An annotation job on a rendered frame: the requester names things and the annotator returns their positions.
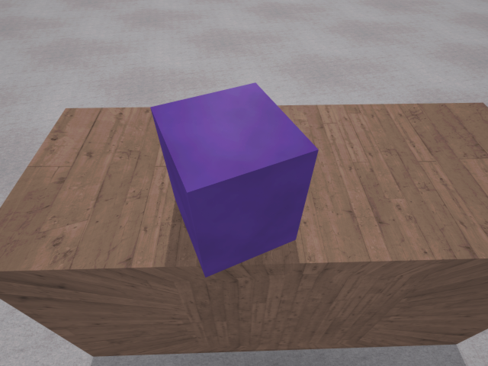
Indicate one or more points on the carton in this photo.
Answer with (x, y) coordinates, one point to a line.
(240, 172)

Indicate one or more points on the pedestal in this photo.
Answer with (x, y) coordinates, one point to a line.
(391, 250)

